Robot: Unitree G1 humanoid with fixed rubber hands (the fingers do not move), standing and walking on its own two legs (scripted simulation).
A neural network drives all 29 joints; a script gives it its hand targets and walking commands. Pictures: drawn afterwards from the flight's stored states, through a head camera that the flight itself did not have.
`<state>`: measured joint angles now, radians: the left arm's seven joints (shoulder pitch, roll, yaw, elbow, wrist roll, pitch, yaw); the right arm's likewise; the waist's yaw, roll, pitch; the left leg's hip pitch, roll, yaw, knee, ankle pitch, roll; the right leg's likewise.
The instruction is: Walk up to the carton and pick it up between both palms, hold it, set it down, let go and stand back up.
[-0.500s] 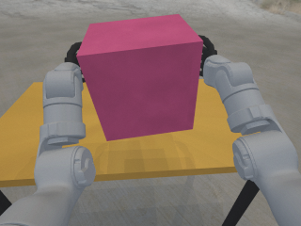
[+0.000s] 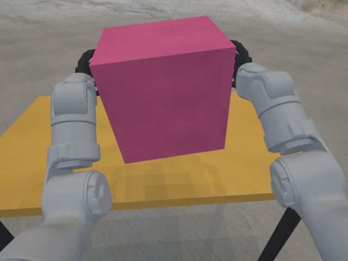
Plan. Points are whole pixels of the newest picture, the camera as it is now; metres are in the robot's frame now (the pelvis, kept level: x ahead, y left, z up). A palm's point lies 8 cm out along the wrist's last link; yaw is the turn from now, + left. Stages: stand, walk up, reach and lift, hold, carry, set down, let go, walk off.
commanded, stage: hold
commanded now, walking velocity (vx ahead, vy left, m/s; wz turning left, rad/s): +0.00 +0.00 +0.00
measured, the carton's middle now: (165, 90) +0.40 +0.01 +0.27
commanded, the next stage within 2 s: none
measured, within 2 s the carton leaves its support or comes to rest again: neither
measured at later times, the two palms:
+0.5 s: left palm (85, 82) +0.38 +0.18 +0.30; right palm (243, 73) +0.37 -0.15 +0.32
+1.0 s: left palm (84, 82) +0.38 +0.18 +0.30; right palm (242, 73) +0.37 -0.14 +0.32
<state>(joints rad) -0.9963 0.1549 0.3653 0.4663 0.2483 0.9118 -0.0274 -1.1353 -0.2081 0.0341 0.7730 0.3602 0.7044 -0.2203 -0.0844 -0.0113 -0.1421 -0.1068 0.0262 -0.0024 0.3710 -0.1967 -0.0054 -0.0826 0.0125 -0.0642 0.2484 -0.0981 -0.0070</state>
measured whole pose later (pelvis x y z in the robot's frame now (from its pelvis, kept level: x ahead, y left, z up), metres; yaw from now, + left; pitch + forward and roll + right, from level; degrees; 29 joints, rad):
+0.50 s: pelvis +0.00 +0.00 +0.00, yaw +0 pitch -4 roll -1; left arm -1.02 0.17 0.37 0.50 0.24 0.90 -0.03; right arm -1.15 -0.20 0.02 0.78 0.35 0.71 -0.23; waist -0.08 -0.01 -0.15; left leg -0.11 0.03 -0.01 0.37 -0.19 -0.01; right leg -0.09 0.01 -0.07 0.25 -0.10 -0.01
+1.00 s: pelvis +0.00 +0.00 +0.00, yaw +0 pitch -4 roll -1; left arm -1.01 0.17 0.36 0.50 0.24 0.90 -0.03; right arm -1.14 -0.20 0.02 0.78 0.35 0.71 -0.23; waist -0.08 -0.01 -0.15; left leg -0.11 0.03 -0.01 0.37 -0.19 -0.01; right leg -0.09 0.01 -0.07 0.25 -0.10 -0.01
